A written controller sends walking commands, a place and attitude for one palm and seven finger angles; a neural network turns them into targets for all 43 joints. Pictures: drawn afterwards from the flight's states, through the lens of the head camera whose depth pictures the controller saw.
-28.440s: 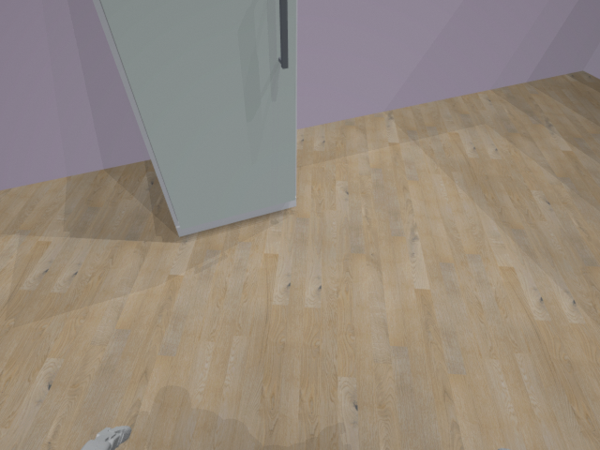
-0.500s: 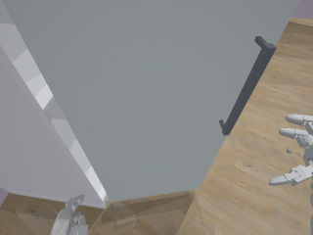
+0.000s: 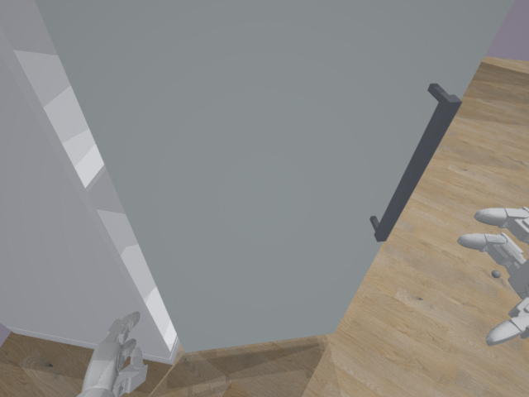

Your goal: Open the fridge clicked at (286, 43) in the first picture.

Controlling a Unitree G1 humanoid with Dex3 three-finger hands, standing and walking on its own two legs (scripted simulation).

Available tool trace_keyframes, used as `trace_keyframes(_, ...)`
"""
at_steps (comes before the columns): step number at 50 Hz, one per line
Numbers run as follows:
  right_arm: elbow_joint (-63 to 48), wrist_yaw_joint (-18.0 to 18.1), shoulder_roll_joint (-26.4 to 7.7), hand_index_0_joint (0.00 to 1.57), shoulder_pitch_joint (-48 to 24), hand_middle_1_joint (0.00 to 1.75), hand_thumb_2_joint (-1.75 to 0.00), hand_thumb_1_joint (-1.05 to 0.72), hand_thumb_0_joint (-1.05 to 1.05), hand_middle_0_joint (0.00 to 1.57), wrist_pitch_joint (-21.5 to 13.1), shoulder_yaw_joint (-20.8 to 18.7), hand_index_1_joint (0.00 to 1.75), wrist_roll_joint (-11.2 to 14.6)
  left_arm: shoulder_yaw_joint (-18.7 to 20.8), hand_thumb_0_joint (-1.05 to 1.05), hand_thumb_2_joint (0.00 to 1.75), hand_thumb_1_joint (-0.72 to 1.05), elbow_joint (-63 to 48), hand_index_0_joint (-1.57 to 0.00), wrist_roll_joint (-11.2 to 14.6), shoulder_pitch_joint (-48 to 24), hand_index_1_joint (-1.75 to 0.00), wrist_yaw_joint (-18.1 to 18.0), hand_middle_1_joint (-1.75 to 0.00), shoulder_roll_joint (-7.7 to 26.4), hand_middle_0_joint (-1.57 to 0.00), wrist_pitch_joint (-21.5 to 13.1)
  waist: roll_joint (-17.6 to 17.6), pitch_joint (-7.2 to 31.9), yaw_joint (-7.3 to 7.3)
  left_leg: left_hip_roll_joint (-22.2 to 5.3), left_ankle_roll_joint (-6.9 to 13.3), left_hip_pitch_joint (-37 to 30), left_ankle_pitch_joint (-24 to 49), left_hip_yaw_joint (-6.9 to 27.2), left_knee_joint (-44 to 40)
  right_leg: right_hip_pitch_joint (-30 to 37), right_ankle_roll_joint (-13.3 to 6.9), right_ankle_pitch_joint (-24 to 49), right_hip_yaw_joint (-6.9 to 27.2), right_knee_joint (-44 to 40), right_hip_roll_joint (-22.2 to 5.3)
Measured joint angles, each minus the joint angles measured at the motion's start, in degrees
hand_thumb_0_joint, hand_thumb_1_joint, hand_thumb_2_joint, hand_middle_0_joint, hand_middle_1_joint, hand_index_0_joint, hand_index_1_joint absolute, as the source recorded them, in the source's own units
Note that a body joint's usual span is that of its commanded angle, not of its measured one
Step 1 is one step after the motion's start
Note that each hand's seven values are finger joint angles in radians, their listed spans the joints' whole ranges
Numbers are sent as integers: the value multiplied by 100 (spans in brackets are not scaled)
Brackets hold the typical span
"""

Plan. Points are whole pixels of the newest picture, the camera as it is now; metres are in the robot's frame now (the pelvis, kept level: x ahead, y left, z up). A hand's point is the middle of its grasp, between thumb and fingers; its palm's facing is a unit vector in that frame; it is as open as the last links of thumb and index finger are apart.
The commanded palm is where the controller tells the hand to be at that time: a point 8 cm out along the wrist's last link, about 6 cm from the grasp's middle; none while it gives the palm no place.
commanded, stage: draw the hand back to the body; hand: right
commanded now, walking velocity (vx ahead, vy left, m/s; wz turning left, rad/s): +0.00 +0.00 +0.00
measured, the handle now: (403, 175) +0.44 -0.19 +0.13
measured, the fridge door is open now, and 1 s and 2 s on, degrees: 73 73 73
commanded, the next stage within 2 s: step back with the hand held close in 1.32 s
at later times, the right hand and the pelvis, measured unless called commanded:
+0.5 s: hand out of the picture +0.21 -0.29 +0.15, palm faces +0.47 +0.82 -0.31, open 13.1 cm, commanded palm +0.17 -0.32 +0.16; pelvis -0.01 -0.01 +0.02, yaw +0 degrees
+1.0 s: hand out of the picture +0.20 -0.26 +0.18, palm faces +0.48 +0.79 -0.39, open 8.3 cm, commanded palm +0.16 -0.29 +0.19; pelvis +0.02 +0.01 +0.03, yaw +1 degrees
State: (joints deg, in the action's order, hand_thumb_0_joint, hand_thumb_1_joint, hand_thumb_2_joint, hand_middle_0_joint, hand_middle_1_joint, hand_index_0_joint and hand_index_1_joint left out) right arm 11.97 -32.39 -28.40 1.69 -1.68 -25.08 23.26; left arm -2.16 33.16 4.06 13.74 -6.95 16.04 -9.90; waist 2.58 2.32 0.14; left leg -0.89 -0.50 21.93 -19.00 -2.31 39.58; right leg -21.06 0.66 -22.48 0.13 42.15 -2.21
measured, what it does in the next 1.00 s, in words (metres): stands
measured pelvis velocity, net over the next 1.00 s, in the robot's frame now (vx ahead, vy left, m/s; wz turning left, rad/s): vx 0.02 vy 0.01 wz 0.01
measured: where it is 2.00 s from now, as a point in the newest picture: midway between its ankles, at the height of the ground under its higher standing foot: outside the picture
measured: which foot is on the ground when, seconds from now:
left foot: down 0.00-1.00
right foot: down 0.00-1.00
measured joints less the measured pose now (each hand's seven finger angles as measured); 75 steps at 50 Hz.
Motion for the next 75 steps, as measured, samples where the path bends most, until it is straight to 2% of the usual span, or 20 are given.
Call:
trace_keyframes(5, -525, 217, 112, 25, 600, 115, -20, 55, -2, 25, 250, -174, 115, 162, 28, 1, 90, 91, -190, -20, 35, 202, -29, 125, -30, 42, -21, -114, -1, 90, -66, -17, -42, -114, 28, 61, -92, 132, -32, 14, -63, -95, 20)
trace_keyframes(9, -896, 395, 301, 25, 924, 115, -20, 55, -2, 25, 402, -53, 115, 53, 10, 1, 90, 91, -140, -20, 26, 245, -29, 110, -30, 58, -21, -173, -21, 31, -197, -28, -65, -251, 73, 16, -187, 208, -58, 31, -18, -107, 33)
trace_keyframes(13, -1343, 594, 484, 25, 1043, 114, -22, 52, -2, 25, 276, 185, 113, -83, -60, 1, 90, 91, -5, -20, -22, 170, -30, 35, -30, 20, -21, -298, -52, -105, -303, -39, -74, -434, 149, -54, -323, 316, -71, 82, 52, -148, 48)
trace_keyframes(14, -1500, 895, 482, 25, 1036, 113, -23, 51, -2, 25, 241, 277, 112, -342, -68, 1, 90, 91, 45, -20, -99, 130, -30, 15, -30, -10, -21, -326, -66, -153, -341, -36, -73, -491, 177, -58, -374, 367, -69, 105, 56, -184, 47)
trace_keyframes(16, -1797, 1840, 516, 25, 1031, 110, -25, 47, -2, 25, 189, 416, 110, -818, -100, 1, 90, 90, 161, -20, -252, -12, -30, -12, -30, -83, -21, -357, -87, -267, -356, -39, -68, -619, 262, -66, -521, 482, -61, 183, 61, -315, 54)
trace_keyframes(19, -2123, 2949, 698, 25, 1115, 106, -28, 39, -2, 25, 129, 440, 105, -1277, -130, 1, 90, 90, 258, -20, -377, -226, -30, -13, -30, -206, -21, -343, -95, -414, -342, -60, -62, -742, 390, -41, -723, 628, -65, 325, 31, -552, 80)
trace_keyframes(22, -2407, 3561, 833, 25, 1376, 100, -33, 30, -2, 25, 69, 484, 100, -1570, -117, 1, 90, 90, 359, -20, -442, -322, -30, 30, -30, -313, -21, -293, -79, -439, -368, -81, -79, -850, 491, 14, -919, 782, -82, 444, -29, -810, 106)
trace_keyframes(26, -2599, 3914, 917, 24, 1689, 93, -39, 17, -1, 24, -4, 619, 92, -1791, -80, 1, 90, 90, 532, -20, -479, -324, -30, 72, -30, -383, -21, -203, -36, -405, -444, -104, -98, -1056, 553, 54, -1136, 1036, -95, 538, -77, -1105, 134)
trace_keyframes(30, -2588, 4063, 961, 24, 1715, 85, -46, 3, -1, 24, -5, 682, 84, -1920, -44, 1, 90, 90, 687, -20, -487, -332, -30, 71, -30, -385, -21, -108, -5, -434, -501, -111, -95, -1286, 573, 55, -1296, 1293, -89, 591, -83, -1323, 144)
trace_keyframes(34, -2661, 4121, 983, 23, 1715, 76, -53, -11, -1, 23, -2, 679, 75, -1982, -1, 1, 90, 90, 763, -20, -505, -368, -30, 79, -30, -361, -21, -63, 8, -475, -499, -96, -77, -1466, 593, 65, -1427, 1509, -67, 638, -99, -1516, 132)
trace_keyframes(43, -3233, 4030, 904, 22, 2257, 57, -68, -44, 0, 22, -107, 644, 56, -1993, 151, 1, 90, 90, 698, -20, -541, -389, -30, 154, -30, -290, -21, 11, 47, -422, -426, 0, -19, -1676, 608, 99, -1623, 1774, 2, 667, -144, -1771, 41)
trace_keyframes(53, -3402, 4031, 941, 22, 2486, 38, -84, -76, 1, 21, -170, 610, 37, -2009, 233, 1, 90, 91, 688, -20, -534, -394, -29, 132, -30, -246, -21, 77, 98, -496, -490, 75, 40, -1738, 622, 57, -1659, 1811, 56, 671, -105, -1771, -36)
trace_keyframes(61, -3383, 4072, 954, 21, 2429, 32, -89, -86, 1, 21, -215, 640, 31, -2031, 198, 1, 90, 91, 739, -20, -551, -382, -30, 99, -30, -320, -21, 25, 114, -516, -483, 77, 54, -1757, 644, 52, -1659, 1844, 67, 714, -101, -1804, -38)
trace_keyframes(73, -3319, 4042, 943, 21, 2358, 31, -90, -88, 1, 21, -242, 618, 30, -2017, 181, 1, 90, 90, 758, -20, -540, -358, -30, 113, -30, -363, -21, 10, 85, -564, -461, 66, 34, -1796, 720, 92, -1696, 1884, 45, 761, -140, -1814, -24)
trace_keyframes(75, -3336, 4021, 903, 21, 2262, 31, -90, -88, 1, 21, -333, 537, 30, -2025, 140, 1, 90, 91, 659, -20, -503, -338, -30, 136, -30, -319, -21, 77, 98, -535, -433, 72, 23, -1704, 745, 58, -1697, 1724, 33, 743, -104, -1703, -33)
